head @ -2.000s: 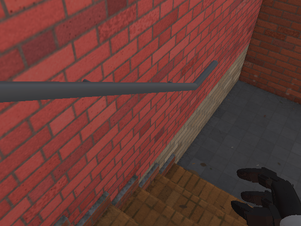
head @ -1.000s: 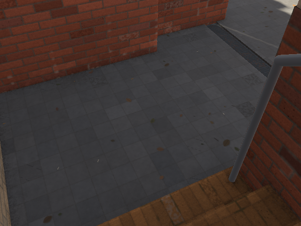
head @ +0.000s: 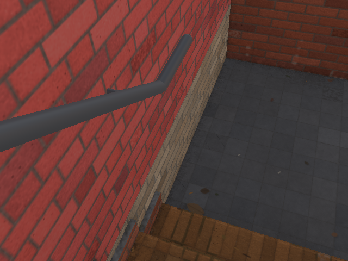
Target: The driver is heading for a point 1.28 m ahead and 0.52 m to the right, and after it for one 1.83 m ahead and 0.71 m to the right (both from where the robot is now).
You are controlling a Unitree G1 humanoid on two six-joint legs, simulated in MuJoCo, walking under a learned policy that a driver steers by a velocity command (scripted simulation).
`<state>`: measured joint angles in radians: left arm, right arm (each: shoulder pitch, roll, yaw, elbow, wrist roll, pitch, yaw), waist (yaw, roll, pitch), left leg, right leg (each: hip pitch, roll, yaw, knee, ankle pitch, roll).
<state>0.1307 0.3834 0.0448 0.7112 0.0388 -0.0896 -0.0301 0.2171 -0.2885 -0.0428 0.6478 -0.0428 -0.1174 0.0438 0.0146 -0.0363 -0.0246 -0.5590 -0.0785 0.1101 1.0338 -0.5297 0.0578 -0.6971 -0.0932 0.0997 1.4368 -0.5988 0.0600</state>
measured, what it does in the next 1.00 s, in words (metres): goes down, turning right: right foot 0.18 m lower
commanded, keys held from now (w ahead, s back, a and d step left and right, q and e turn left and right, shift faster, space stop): e+shift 0.72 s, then shift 0.08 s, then q+shift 0.20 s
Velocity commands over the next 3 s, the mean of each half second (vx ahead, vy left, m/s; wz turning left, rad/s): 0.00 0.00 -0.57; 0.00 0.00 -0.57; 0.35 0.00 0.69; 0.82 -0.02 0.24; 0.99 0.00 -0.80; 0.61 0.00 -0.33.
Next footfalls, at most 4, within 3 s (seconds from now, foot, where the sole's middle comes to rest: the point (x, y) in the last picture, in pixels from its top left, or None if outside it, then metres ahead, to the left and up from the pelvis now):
0.44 right None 0.13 -0.25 -0.88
1.22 left None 0.25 -0.01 -0.88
1.78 right None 0.48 -0.24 -1.07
2.14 left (204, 240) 0.75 -0.06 -1.25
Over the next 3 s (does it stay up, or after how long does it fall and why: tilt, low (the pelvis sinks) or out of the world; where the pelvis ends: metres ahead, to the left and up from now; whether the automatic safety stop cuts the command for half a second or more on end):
stays up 1.32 -0.52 -0.66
